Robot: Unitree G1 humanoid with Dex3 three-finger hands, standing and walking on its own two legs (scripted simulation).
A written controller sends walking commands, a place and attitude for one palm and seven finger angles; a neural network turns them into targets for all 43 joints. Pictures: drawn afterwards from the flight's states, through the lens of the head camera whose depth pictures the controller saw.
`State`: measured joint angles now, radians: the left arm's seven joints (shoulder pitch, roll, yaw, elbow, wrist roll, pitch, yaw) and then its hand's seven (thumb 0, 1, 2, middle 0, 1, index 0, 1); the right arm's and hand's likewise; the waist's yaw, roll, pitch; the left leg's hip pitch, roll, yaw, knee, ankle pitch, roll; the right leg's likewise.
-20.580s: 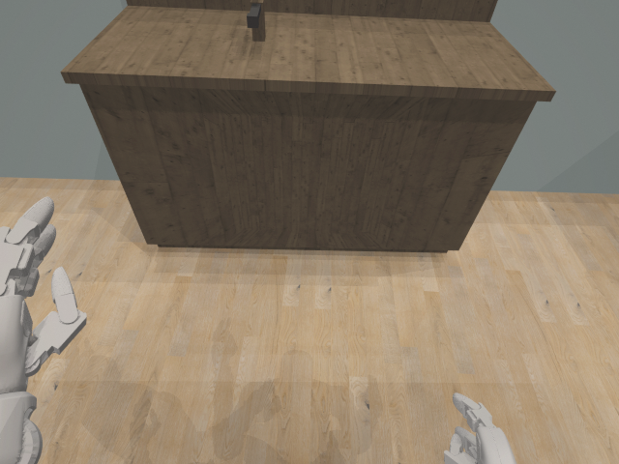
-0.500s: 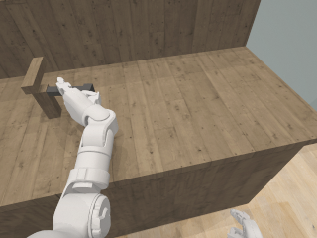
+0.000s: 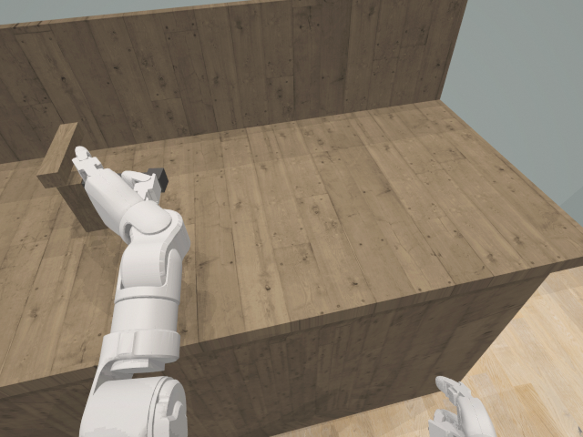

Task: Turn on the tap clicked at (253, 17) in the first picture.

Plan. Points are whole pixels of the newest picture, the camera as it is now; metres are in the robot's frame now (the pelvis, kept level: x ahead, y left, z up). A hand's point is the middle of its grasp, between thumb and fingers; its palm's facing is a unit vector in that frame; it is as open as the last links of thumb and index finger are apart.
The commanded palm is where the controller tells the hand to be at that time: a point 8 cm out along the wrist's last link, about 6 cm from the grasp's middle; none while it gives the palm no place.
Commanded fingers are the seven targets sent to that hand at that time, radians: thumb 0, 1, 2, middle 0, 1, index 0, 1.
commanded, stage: lift the hand up off the lever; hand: left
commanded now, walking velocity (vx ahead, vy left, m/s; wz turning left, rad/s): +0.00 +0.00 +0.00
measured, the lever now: (156, 180) +0.45 +0.26 +0.13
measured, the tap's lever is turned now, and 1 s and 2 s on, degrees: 78 78 78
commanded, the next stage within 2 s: draw the hand back beside the body in 1.00 s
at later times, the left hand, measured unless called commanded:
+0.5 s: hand (148, 169) +0.39 +0.23 +0.20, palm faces +0.77 -0.64 -0.03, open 7.8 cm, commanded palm +0.33 +0.24 +0.19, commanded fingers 0.00 0.90 0.90 -0.15 -0.15 -0.15 -0.15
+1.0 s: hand (149, 171) +0.37 +0.21 +0.21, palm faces +0.75 -0.66 -0.02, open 7.8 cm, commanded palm +0.31 +0.24 +0.21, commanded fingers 0.00 0.90 0.90 -0.15 -0.15 -0.15 -0.15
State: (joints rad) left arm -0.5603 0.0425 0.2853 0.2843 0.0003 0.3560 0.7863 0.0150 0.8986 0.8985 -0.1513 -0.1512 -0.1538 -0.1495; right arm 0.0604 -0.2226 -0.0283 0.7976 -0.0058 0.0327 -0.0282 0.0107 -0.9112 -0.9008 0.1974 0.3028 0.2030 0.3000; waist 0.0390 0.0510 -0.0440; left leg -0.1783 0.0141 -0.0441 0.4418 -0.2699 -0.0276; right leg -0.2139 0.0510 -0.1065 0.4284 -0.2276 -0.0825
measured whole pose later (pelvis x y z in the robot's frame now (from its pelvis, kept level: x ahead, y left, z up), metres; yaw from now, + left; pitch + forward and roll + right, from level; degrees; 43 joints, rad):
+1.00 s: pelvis -0.02 +0.01 +0.00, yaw +1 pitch -2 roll +0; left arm -0.67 0.02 0.20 0.27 -0.04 0.51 0.77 0.01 0.90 0.90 -0.14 -0.15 -0.15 -0.15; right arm -0.02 -0.20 0.01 0.83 0.02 0.02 -0.01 0.01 -0.91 -0.90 0.20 0.30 0.20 0.30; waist 0.08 0.05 -0.03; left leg -0.15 -0.01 -0.05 0.41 -0.22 -0.02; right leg -0.18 0.03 -0.11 0.39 -0.18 -0.07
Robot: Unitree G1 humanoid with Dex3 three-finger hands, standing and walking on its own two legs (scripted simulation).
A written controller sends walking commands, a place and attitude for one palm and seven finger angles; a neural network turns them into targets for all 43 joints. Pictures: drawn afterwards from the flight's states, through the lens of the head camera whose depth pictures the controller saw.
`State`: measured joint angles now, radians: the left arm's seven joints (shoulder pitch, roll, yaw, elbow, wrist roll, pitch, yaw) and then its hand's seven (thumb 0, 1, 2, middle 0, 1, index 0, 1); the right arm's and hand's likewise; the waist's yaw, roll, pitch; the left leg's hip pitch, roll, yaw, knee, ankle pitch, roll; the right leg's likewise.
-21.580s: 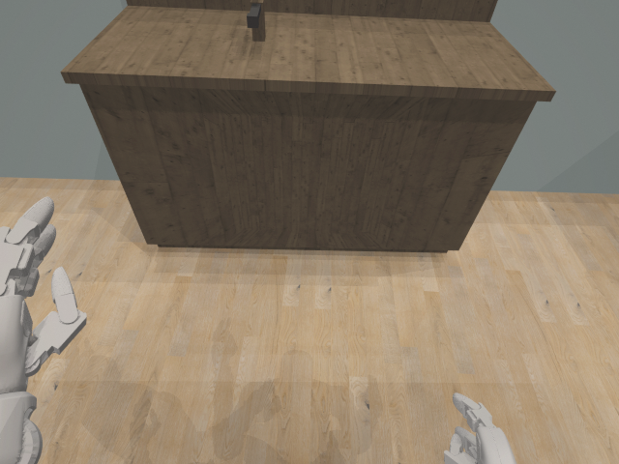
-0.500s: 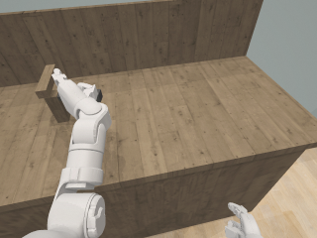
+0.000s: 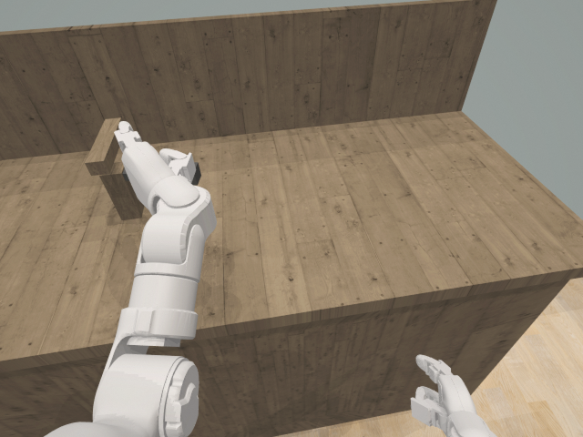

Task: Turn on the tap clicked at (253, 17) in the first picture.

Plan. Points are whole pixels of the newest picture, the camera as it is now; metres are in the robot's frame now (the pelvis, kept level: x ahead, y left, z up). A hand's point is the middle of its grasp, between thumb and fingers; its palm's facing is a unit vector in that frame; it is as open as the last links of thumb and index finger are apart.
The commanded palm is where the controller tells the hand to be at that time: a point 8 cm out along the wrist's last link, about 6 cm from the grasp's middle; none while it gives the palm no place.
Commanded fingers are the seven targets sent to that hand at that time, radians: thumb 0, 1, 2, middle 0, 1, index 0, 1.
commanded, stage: draw the hand back beside the body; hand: left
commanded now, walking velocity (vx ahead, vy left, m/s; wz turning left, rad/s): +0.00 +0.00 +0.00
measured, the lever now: (190, 173) +0.48 +0.24 +0.12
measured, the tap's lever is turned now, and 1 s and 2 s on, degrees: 78 78 78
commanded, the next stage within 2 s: step back with the hand held close in 1.58 s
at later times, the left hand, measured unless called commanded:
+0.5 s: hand (159, 228) +0.31 +0.22 +0.16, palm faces +0.36 -0.90 -0.24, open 7.7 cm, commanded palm +0.29 +0.24 +0.19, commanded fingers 0.00 0.90 0.90 -0.17 -0.21 -0.17 -0.21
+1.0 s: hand (113, 252) +0.26 +0.25 +0.17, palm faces +0.33 -0.91 -0.25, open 7.5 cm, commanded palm +0.22 +0.29 +0.18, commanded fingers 0.00 0.90 0.90 -0.20 -0.29 -0.20 -0.29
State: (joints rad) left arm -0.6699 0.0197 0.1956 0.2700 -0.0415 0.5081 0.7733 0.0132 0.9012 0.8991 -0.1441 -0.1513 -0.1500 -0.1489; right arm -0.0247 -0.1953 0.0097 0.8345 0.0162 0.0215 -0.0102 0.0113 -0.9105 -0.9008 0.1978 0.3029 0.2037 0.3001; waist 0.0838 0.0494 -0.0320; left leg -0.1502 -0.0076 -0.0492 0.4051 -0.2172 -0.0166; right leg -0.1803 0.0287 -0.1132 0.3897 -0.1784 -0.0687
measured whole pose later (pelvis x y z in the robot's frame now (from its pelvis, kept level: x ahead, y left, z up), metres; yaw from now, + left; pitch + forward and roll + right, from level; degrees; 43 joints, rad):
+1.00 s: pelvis +0.02 +0.03 +0.00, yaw -2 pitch -6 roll -1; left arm 0.23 0.32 0.19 -0.31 -0.08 -0.07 0.11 0.01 0.89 0.90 -0.19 -0.26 -0.20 -0.26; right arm 0.13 -0.21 0.04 0.62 0.01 0.01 -0.03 0.01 -0.91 -0.90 0.20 0.30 0.21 0.30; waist 0.08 0.05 0.05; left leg -0.02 -0.02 0.00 0.36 -0.24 0.03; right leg -0.04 0.02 -0.06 0.31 -0.16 -0.03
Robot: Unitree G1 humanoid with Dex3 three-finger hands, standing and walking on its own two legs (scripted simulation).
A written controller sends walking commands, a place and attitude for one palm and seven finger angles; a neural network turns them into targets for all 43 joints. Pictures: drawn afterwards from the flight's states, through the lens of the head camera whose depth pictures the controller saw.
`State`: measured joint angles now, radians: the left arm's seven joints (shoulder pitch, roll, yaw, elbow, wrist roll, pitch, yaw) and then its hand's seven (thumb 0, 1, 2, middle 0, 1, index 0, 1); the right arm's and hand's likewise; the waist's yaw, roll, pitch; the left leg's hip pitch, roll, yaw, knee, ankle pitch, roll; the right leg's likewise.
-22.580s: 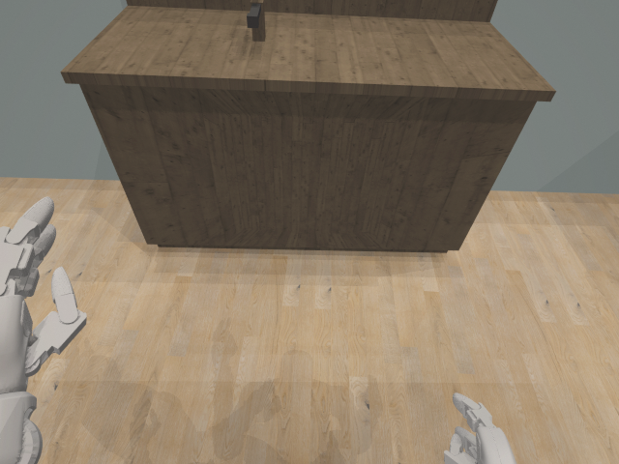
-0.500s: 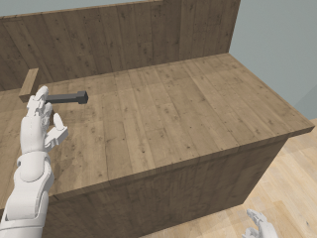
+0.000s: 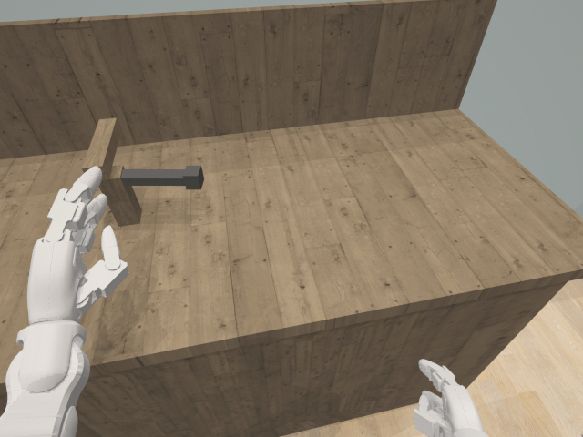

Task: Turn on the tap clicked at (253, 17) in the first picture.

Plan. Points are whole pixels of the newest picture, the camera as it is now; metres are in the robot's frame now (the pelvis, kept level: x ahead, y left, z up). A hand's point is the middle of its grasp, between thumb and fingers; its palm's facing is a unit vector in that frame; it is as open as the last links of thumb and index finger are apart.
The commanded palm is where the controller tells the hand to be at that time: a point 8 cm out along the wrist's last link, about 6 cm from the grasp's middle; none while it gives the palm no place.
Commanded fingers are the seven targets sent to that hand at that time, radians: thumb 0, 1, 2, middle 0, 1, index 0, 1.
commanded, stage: draw the hand back beside the body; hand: left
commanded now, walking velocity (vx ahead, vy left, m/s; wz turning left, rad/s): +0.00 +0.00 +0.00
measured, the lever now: (193, 177) +0.45 +0.23 +0.12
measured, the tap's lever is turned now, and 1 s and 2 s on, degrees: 78 78 78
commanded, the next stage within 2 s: step back with the hand held close in 0.58 s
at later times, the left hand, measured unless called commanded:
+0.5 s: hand (93, 303) +0.19 +0.24 +0.15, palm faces +0.43 -0.84 -0.32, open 7.4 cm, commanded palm +0.15 +0.28 +0.16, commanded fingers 0.00 0.90 0.90 -0.20 -0.30 -0.20 -0.30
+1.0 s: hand (114, 333) +0.17 +0.22 +0.13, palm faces +0.30 -0.85 -0.43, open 7.4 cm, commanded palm +0.13 +0.27 +0.17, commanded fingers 0.00 0.90 0.90 -0.20 -0.30 -0.20 -0.30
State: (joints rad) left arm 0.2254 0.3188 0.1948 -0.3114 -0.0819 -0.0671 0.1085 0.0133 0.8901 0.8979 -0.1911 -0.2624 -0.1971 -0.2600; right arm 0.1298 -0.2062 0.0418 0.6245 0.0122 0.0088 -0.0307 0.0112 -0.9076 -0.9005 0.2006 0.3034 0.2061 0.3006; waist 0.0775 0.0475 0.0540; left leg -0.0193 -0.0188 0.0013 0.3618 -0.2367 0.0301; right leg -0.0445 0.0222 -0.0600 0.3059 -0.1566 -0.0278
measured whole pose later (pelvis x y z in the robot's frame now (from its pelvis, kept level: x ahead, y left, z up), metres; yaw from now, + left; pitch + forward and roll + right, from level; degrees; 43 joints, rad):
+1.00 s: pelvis -0.03 -0.01 -0.01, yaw +0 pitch -1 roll +0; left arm 0.52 0.36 0.28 -0.47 -0.07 -0.13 0.11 0.01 0.89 0.90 -0.20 -0.30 -0.21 -0.30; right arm 0.15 -0.24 0.00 0.55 0.02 0.02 -0.05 0.01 -0.91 -0.90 0.20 0.30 0.21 0.30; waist 0.02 0.04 0.07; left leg -0.23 -0.01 0.01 0.47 -0.22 0.02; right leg -0.27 0.02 -0.06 0.42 -0.15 -0.04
